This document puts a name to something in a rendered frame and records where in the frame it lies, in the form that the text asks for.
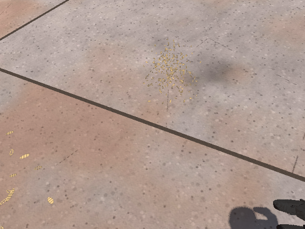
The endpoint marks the right robot hand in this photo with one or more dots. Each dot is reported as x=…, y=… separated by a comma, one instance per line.
x=292, y=207

